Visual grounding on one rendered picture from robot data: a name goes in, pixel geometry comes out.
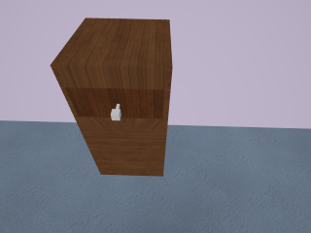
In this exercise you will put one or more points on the handle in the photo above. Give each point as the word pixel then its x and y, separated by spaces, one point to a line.
pixel 116 113

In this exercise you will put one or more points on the cabinet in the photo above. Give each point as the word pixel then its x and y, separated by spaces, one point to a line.
pixel 123 53

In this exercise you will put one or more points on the drawer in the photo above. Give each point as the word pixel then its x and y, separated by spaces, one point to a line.
pixel 134 102

